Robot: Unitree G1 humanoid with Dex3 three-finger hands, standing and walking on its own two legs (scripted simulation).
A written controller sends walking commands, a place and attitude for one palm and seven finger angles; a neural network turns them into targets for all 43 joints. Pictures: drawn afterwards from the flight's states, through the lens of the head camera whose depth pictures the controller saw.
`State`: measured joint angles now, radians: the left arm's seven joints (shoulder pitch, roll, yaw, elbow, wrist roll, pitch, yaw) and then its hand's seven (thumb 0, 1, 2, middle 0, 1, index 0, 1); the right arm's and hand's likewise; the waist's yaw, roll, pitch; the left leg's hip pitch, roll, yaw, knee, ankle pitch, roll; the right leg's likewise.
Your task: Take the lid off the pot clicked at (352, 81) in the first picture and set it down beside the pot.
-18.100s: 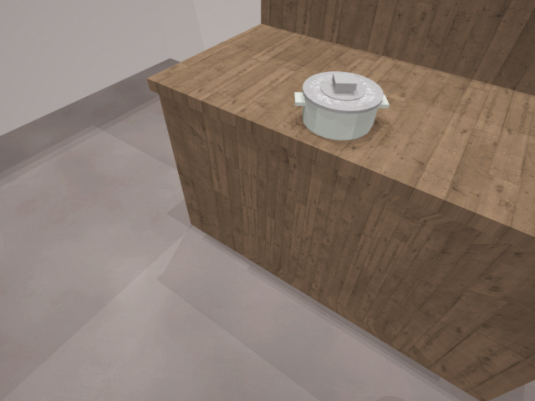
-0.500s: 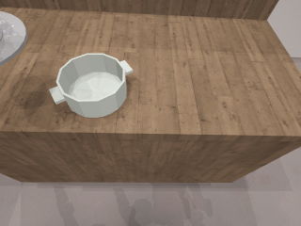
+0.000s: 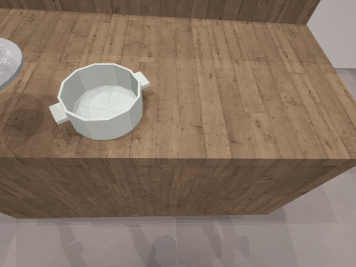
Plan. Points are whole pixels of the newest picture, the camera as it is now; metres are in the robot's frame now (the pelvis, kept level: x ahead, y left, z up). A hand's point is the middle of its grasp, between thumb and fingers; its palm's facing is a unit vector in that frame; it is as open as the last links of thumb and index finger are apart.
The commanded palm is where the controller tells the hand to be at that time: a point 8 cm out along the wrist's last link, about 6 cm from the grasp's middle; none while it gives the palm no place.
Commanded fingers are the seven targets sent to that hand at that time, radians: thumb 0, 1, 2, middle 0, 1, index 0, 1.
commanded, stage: lower the lid onto the table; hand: left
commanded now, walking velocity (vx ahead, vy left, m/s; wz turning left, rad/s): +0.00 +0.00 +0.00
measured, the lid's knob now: out of the picture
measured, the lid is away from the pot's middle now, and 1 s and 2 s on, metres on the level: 0.23 0.22 0.21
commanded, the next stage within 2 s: none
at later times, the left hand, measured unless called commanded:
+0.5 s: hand out of the picture +0.47 +0.35 +0.18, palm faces -0.39 -0.26 -0.88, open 7.9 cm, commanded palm +0.53 +0.36 +0.25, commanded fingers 0.00 0.61 1.00 -0.68 -1.05 -0.76 -1.08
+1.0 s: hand out of the picture +0.47 +0.35 +0.14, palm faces -0.44 -0.23 -0.87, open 7.9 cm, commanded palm +0.55 +0.36 +0.22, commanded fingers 0.00 0.61 1.00 -0.68 -1.05 -0.76 -1.08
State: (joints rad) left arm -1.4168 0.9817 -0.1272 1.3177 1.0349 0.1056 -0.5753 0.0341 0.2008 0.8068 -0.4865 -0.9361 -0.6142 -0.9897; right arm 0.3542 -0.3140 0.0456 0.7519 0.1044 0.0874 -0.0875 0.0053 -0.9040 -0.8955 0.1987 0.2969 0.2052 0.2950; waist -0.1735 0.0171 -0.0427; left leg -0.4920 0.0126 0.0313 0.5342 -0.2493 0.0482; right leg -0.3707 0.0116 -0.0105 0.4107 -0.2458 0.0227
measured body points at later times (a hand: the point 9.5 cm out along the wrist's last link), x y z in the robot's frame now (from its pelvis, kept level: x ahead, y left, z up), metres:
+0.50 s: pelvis +0.00 +0.01 -0.01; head +0.08 +0.02 +0.44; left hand +0.49 +0.36 +0.23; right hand -0.01 -0.28 -0.12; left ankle +0.00 +0.09 -0.74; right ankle -0.04 -0.14 -0.74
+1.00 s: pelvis -0.01 +0.01 -0.01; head +0.08 +0.04 +0.43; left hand +0.49 +0.36 +0.19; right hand -0.04 -0.27 -0.12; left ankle +0.00 +0.09 -0.74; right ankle -0.04 -0.14 -0.74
